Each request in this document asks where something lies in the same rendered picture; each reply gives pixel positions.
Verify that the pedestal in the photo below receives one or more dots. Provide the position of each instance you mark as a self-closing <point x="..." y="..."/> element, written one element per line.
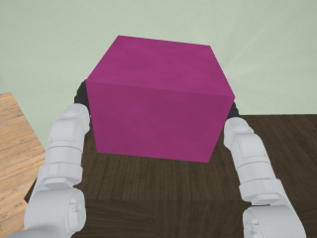
<point x="143" y="197"/>

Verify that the carton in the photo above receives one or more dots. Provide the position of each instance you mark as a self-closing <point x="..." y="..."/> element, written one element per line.
<point x="158" y="99"/>

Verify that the robot right forearm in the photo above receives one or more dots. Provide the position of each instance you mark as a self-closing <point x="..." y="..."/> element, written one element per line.
<point x="258" y="183"/>

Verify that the left robot upper arm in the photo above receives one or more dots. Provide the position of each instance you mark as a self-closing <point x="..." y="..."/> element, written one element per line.
<point x="54" y="213"/>

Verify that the robot left forearm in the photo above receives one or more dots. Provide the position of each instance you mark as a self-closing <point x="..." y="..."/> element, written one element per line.
<point x="62" y="165"/>

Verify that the right robot hand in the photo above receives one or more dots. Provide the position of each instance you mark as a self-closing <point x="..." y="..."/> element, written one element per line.
<point x="234" y="112"/>

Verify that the right robot upper arm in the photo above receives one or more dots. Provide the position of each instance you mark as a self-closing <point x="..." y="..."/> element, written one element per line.
<point x="271" y="221"/>

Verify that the left robot hand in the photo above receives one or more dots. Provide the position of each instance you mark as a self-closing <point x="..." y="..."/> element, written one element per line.
<point x="82" y="97"/>

